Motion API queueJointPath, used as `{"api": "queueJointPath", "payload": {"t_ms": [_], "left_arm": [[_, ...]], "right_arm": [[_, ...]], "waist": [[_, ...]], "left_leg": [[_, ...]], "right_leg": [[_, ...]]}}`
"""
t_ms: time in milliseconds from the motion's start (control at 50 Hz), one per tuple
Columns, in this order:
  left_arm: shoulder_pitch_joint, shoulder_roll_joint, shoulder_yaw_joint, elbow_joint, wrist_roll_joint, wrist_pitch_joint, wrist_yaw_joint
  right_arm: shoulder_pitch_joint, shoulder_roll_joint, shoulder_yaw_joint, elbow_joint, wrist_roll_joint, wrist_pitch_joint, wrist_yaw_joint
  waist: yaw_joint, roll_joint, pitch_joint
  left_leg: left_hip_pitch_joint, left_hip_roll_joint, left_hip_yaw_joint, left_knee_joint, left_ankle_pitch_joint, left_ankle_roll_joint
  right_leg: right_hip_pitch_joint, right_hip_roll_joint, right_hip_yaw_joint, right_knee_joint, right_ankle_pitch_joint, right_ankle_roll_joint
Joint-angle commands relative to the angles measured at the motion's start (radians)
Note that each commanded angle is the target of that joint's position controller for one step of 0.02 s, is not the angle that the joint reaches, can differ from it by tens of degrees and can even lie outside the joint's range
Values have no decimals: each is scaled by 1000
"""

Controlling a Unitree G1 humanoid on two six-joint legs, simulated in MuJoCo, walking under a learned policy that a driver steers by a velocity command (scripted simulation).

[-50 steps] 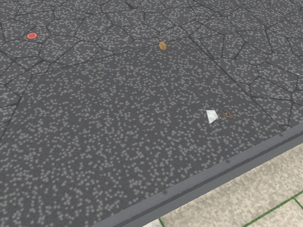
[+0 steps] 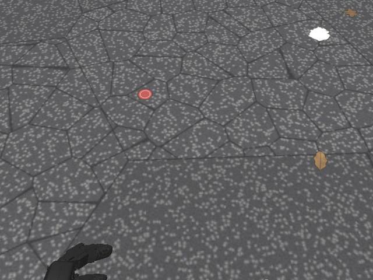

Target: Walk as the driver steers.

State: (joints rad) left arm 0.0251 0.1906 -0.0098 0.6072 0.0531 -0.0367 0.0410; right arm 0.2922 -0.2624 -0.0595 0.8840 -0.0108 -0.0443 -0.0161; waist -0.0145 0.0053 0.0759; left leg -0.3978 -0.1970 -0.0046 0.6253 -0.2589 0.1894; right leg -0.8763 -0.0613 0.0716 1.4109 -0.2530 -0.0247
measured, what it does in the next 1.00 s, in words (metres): climbs, turning left: right foot, then left foot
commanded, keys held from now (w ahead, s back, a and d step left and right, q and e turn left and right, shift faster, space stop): q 0.36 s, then no key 0.64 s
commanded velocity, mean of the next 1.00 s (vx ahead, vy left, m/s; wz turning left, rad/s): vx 0.04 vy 0.00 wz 0.34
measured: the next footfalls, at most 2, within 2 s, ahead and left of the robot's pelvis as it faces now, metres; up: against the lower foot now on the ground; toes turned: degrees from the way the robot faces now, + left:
right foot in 0.40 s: +0.31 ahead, -0.10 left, +0.00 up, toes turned +22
left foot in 0.78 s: +0.19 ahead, +0.06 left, +0.00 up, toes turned +16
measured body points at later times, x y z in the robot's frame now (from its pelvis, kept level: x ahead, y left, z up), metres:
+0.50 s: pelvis +0.18 -0.05 +0.01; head +0.22 -0.05 +0.46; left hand +0.28 +0.25 -0.07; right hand +0.36 -0.30 -0.11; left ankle +0.04 +0.01 -0.63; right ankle +0.28 -0.11 -0.72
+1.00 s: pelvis +0.21 -0.05 +0.02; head +0.21 -0.04 +0.47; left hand +0.20 +0.21 -0.10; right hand +0.40 -0.22 -0.10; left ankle +0.15 +0.05 -0.72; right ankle +0.28 -0.11 -0.72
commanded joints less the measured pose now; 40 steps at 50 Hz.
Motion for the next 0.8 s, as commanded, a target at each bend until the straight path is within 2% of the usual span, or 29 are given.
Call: {"api": "queueJointPath", "payload": {"t_ms": [20, 60, 80, 100, 120, 180, 240, 300, 360, 380, 400, 420, 440, 460, 480, 500, 520, 540, 580, 620, 660, 700, 740, 760, 780, 800], "left_arm": [[138, 93, 24, -23, -10, 25, 4], [93, 84, 20, -39, -15, 35, -5], [56, 84, 18, -44, -17, 37, -10], [16, 82, 17, -56, -9, 42, -18], [-17, 82, 15, -67, -12, 46, -23], [-63, 99, 13, -80, -17, 51, -21], [-92, 136, 19, -82, -25, 43, -20], [-78, 154, 19, -90, -33, 35, -21], [86, 190, 34, -52, -48, 34, -1], [198, 201, 43, -22, -48, 23, 9], [263, 228, 50, -20, -52, 15, 21], [208, 273, 50, -50, -54, 29, 19], [236, 211, 48, -44, -65, 38, 8], [174, 164, 37, -53, -54, 35, 12], [126, 112, 21, -62, -44, 34, 12], [107, 110, 17, -61, -35, 32, 12], [110, 126, 20, -55, -29, 30, 9], [123, 140, 25, -42, -29, 26, 5], [143, 148, 29, -27, -28, 14, -1], [161, 153, 32, -19, -28, 13, -5], [190, 162, 38, -8, -27, 20, -13], [234, 174, 47, 9, -23, 31, -19], [248, 179, 49, 22, -34, 42, -17], [271, 171, 48, 31, -35, 43, -14], [282, 152, 43, 27, -38, 37, -14], [279, 113, 32, 7, -48, 31, -19]], "right_arm": [[10, -107, -26, -116, 9, -23, -19], [72, -120, -35, -128, 17, -3, -35], [98, -116, -37, -139, 14, 14, -43], [135, -118, -39, -140, 16, 26, -46], [155, -126, -42, -147, 14, 36, -48], [175, -136, -49, -175, 1, 48, -53], [186, -138, -50, -195, -12, 51, -54], [152, -168, -59, -216, -18, 54, -55], [50, -185, -60, -239, 1, 57, -37], [10, -181, -54, -246, 15, 48, -28], [68, -122, -39, -264, 24, 36, -21], [189, -104, -37, -262, 28, 42, -24], [235, -152, -44, -209, -28, 57, -27], [172, -149, -41, -201, -28, 67, -22], [81, -153, -39, -209, -28, 78, -17], [26, -141, -36, -228, -19, 89, -7], [29, -130, -33, -225, -11, 99, 2], [25, -122, -30, -223, -6, 105, 8], [17, -103, -21, -224, -4, 110, 14], [-6, -78, -7, -224, -5, 114, 15], [-44, -57, 8, -228, -4, 115, 15], [-62, -51, 14, -219, -2, 107, 11], [-24, -36, 20, -198, 0, 92, 6], [-32, -42, 22, -198, -4, 80, 2], [-49, -66, 24, -209, -18, 65, -4], [-85, -124, 16, -228, -27, 54, -12]], "waist": [[35, 6, -190], [-7, 29, -215], [-33, 32, -205], [-57, 33, -200], [-67, 38, -185], [-81, 97, -156], [-90, 97, -131], [-70, 82, -117], [18, 105, -142], [81, 81, -177], [74, -81, -297], [-6, -270, -362], [-26, -153, -357], [-33, -131, -278], [-26, -55, -188], [-23, -87, -155], [-24, -125, -142], [-26, -136, -142], [-26, -138, -155], [-19, -153, -142], [3, -174, -125], [26, -176, -114], [-3, -141, -110], [-4, -117, -97], [3, -69, -107], [24, 62, -103]], "left_leg": [[154, 210, -223, -192, 1044, -75], [302, 216, -238, -173, 1032, -103], [346, 214, -248, -167, 992, -116], [369, 213, -261, -166, 974, -136], [389, 222, -281, -171, 975, -148], [475, 268, -362, -154, 975, -127], [533, 291, -428, -126, 999, -95], [501, 275, -471, -85, 1017, -92], [339, 187, -477, 4, 1030, -171], [268, 161, -452, 114, 922, -192], [131, 104, -335, 348, 275, -207], [-44, -78, -185, 575, -491, -227], [-20, 10, -170, 705, -429, -229], [-52, 24, -150, 745, -345, -234], [-61, 53, -154, 698, -290, -238], [-58, 63, -160, 646, -251, -243], [-27, 55, -148, 617, -226, -251], [2, 51, -142, 581, -204, -251], [36, 54, -122, 468, -206, -248], [54, 83, -84, 319, -222, -238], [99, 114, -43, 159, -228, -217], [145, 117, -16, 25, -197, -195], [263, 122, -5, -165, -39, -165], [317, 135, -34, -260, 26, -146], [383, 211, -129, -279, 53, -124], [346, 340, -292, -309, 5, -78]], "right_leg": [[129, 18, -84, -197, 114, 36], [69, 25, -81, -283, 172, 43], [48, 33, -83, -322, 180, 49], [45, 49, -85, -351, 190, 51], [30, 57, -81, -376, 186, 54], [-21, 55, -52, -434, 157, 60], [-15, 66, -26, -493, 78, 51], [117, 95, -8, -609, 14, 26], [508, 145, -28, -890, 51, -1], [699, 95, 4, -1010, 222, -23], [960, -143, 174, -949, 571, -97], [1028, -393, 506, -946, 1095, -283], [916, -382, 527, -937, 1125, -318], [811, -332, 470, -984, 892, -319], [704, -247, 355, -1034, 635, -264], [661, -179, 276, -1067, 470, -215], [629, -133, 213, -1086, 428, -191], [610, -111, 174, -1094, 406, -178], [614, -102, 154, -1115, 335, -176], [622, -97, 159, -1141, 207, -176], [617, -90, 167, -1160, 93, -175], [617, -90, 181, -1149, 44, -180], [555, -81, 180, -1119, -3, -152], [509, -73, 181, -1116, -38, -113], [447, -67, 173, -1101, -81, -70], [411, 3, 94, -1039, -138, -24]]}}
Keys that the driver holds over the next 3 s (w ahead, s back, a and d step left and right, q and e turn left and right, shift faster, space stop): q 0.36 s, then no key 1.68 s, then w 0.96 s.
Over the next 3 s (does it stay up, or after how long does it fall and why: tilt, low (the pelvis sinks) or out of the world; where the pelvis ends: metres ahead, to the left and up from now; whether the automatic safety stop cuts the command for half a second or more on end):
stays up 0.62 0.08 0.02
